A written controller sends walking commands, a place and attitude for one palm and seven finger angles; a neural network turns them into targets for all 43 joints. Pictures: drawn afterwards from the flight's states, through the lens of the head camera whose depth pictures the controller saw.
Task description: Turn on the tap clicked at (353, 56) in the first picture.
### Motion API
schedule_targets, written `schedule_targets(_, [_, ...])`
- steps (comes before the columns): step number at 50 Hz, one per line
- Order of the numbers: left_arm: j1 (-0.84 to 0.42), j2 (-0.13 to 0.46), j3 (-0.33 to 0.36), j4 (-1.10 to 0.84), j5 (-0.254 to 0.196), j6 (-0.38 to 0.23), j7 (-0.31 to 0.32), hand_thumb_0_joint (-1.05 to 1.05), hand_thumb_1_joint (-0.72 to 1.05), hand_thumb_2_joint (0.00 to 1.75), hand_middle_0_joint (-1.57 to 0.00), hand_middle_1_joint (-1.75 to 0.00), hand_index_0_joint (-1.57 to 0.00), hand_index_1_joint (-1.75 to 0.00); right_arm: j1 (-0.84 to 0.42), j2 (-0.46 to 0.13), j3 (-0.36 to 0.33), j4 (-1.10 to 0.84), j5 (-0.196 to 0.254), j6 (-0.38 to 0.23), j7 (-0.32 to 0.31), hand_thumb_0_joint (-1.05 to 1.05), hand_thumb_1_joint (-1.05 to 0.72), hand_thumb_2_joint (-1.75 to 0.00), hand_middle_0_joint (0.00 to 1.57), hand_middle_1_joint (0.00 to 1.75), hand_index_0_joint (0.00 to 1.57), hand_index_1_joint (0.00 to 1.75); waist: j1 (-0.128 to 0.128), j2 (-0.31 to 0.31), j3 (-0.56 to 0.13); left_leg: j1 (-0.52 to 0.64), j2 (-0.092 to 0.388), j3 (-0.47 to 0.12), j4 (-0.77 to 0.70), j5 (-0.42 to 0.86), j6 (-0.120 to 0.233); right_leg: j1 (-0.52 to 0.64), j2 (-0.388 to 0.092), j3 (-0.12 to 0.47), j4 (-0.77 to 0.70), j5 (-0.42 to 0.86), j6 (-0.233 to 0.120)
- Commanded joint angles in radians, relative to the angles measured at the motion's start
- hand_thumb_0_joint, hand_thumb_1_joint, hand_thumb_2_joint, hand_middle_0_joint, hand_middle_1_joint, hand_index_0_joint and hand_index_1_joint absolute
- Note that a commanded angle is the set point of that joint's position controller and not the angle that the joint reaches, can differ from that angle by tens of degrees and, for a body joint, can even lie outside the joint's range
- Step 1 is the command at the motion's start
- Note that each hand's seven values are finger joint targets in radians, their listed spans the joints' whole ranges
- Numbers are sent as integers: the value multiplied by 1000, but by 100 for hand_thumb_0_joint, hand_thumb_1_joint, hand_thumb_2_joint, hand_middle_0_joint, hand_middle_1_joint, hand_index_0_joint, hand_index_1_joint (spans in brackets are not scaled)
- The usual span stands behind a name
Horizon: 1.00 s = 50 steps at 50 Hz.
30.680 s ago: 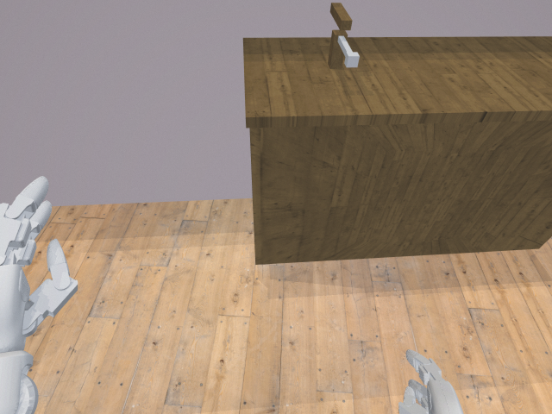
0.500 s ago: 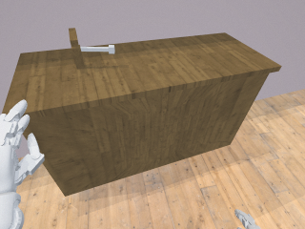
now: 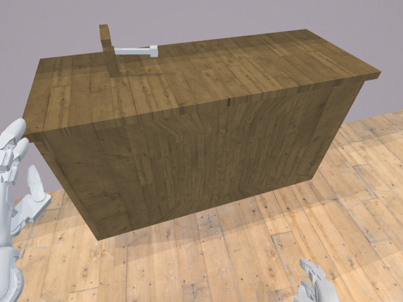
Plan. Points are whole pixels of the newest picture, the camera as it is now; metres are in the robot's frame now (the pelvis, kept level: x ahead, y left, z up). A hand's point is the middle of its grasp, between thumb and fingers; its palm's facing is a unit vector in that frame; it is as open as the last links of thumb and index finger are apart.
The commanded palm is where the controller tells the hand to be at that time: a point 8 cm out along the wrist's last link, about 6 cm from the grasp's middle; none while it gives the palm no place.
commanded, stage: stand and check the lever's angle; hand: left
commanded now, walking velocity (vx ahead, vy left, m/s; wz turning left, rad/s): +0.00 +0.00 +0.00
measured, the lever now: (153, 51) +0.84 +0.21 +0.13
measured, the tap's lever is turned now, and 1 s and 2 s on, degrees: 74 74 74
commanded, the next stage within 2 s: stand and wait in 0.22 s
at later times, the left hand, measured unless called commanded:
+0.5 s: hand (40, 191) +0.23 +0.26 +0.17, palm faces +0.42 -0.83 -0.37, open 7.4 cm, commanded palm +0.17 +0.29 +0.19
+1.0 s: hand (35, 187) +0.24 +0.27 +0.17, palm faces +0.42 -0.83 -0.36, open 7.4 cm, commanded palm +0.18 +0.31 +0.19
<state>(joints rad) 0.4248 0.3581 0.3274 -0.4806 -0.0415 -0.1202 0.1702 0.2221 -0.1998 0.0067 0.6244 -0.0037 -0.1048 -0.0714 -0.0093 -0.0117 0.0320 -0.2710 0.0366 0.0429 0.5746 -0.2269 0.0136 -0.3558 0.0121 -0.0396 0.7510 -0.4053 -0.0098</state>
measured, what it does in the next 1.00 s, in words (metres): stands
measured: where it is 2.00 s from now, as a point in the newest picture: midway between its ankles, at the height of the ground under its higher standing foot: outside the picture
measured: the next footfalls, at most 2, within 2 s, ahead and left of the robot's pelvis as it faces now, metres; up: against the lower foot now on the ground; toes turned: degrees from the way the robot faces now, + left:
none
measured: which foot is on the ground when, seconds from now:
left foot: down 0.00-1.00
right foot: down 0.00-1.00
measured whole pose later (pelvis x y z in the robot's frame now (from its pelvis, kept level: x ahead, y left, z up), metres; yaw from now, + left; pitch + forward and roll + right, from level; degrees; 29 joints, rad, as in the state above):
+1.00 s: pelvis +0.03 +0.03 +0.02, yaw +1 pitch -1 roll -1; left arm 0.47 0.34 0.31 -0.48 -0.05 -0.12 0.17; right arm 0.17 -0.21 0.01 0.60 -0.01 -0.08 -0.07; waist 0.01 0.01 0.04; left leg -0.22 0.00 0.03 0.46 -0.22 0.02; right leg -0.22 0.02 -0.02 0.40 -0.17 -0.01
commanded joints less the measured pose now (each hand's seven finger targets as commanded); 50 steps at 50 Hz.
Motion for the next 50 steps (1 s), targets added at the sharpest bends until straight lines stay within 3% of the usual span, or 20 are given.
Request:
schedule_targets(1, [-35,149,109,-170,19,-59,3,0,90,90,-20,-30,-20,-30,-123,-112,-32,-154,16,-59,8,0,-90,-90,20,30,20,30,15,219,7,-184,167,-209,-326,-421,95,171,-6,11,-156,22,22])
schedule_targets(2, [-18,143,99,-155,23,-62,-1,0,90,90,-20,-30,-20,-30,-125,-109,-32,-157,14,-54,11,0,-90,-90,20,30,20,30,19,119,20,-200,116,-163,-223,-343,69,218,-11,28,-322,103,17])
schedule_targets(3, [-13,148,97,-148,23,-67,-8,0,90,90,-20,-30,-20,-30,-124,-107,-42,-161,9,-48,14,0,-90,-90,20,30,20,30,9,-41,13,-181,33,-74,-51,-241,33,189,-83,167,-437,95,-20])
schedule_targets(4, [-35,162,104,-179,14,-69,-12,0,90,90,-20,-30,-20,-30,-123,-104,-49,-168,8,-48,21,0,-90,-90,20,30,20,30,-3,-176,-24,-143,-17,-26,109,-158,5,135,-208,367,-524,23,-73])
schedule_targets(5, [-45,161,104,-186,9,-64,-10,0,90,90,-20,-30,-20,-30,-101,-95,-54,-148,11,-47,26,0,-90,-90,20,30,20,30,2,-221,-59,-116,-23,-27,201,-135,-7,115,-268,431,-561,-23,-101])
schedule_targets(6, [-35,150,98,-191,6,-61,-8,0,90,90,-20,-30,-20,-30,-103,-102,-59,-152,15,-43,30,0,-90,-90,20,30,20,30,-2,-171,-60,-140,-15,-48,248,-127,-11,135,-275,441,-554,42,-105])
schedule_targets(7, [-43,154,98,-215,1,-64,-7,0,90,90,-20,-30,-20,-30,-99,-98,-54,-152,17,-43,31,0,-90,-90,20,30,20,30,0,-112,-70,-129,-3,-62,222,-143,-7,156,-283,402,-521,130,-128])
schedule_targets(8, [-53,170,111,-228,1,-69,-1,0,90,90,-20,-30,-20,-30,-99,-96,-46,-153,14,-43,26,0,-90,-90,20,30,20,30,3,-93,-77,-94,5,-67,152,-148,0,157,-275,350,-488,190,-130])
schedule_targets(10, [-58,166,112,-231,0,-73,11,0,90,90,-20,-30,-20,-30,-103,-97,-38,-149,7,-42,14,0,-90,-90,20,30,20,30,1,-41,-107,37,-3,-51,-53,-39,10,147,-221,265,-434,189,-90])
schedule_targets(12, [-73,157,100,-240,-3,-78,17,0,90,90,-20,-30,-20,-30,-130,-115,-43,-159,4,-44,1,0,-90,-90,20,30,20,30,14,48,-85,97,44,-107,-169,-9,26,110,-124,194,-401,132,-36])
schedule_targets(14, [-63,158,102,-226,-4,-76,17,0,90,90,-20,-30,-20,-30,-137,-136,-56,-168,14,-41,-5,0,-90,-90,20,30,20,30,25,56,-83,60,82,-157,-189,-57,41,131,-75,173,-402,119,-3])
schedule_targets(16, [-75,166,114,-240,6,-76,12,0,90,90,-20,-30,-20,-30,-143,-122,-43,-168,5,-45,-8,0,-90,-90,20,30,20,30,17,101,-70,35,65,-148,-222,-46,36,153,-59,134,-382,152,-6])
schedule_targets(17, [-61,150,101,-212,7,-76,12,0,90,90,-20,-30,-20,-30,-142,-117,-40,-167,6,-45,-7,0,-90,-90,20,30,20,30,18,81,-63,20,68,-146,-224,-38,34,167,-50,124,-381,177,-2])
schedule_targets(20, [-28,137,90,-200,5,-74,10,0,90,90,-20,-30,-20,-30,-138,-127,-49,-172,6,-47,-3,0,-90,-90,20,30,20,30,18,33,-105,31,52,-119,-193,15,25,203,-58,130,-393,246,-2])
schedule_targets(26, [0,156,106,-234,1,-75,10,0,90,90,-20,-30,-20,-30,-145,-132,-50,-182,1,-44,0,0,-90,-90,20,30,20,30,18,84,-123,38,55,-124,-215,81,15,216,-49,111,-372,305,-5])
schedule_targets(30, [8,153,112,-227,-4,-77,12,0,90,90,-20,-30,-20,-30,-144,-125,-47,-185,-1,-35,-4,0,-90,-90,20,30,20,30,19,51,-127,30,51,-115,-211,67,14,223,-48,110,-382,314,-3])
schedule_targets(31, [0,169,123,-233,-3,-76,12,0,90,90,-20,-30,-20,-30,-147,-127,-48,-185,-2,-35,-5,0,-90,-90,20,30,20,30,18,57,-129,33,48,-114,-210,77,13,225,-52,112,-384,322,-5])
schedule_targets(33, [9,146,106,-226,-6,-76,11,0,90,90,-20,-30,-20,-30,-142,-125,-49,-184,0,-33,-5,0,-90,-90,20,30,20,30,17,67,-140,46,47,-104,-198,100,10,229,-56,119,-384,348,-7])
schedule_targets(50, [-15,143,94,-217,-4,-74,14,0,90,90,-20,-30,-20,-30,-152,-129,-48,-182,-1,-25,-8,0,-90,-90,20,30,20,30,18,62,-130,37,40,-109,-222,51,8,228,-48,106,-403,325,-4])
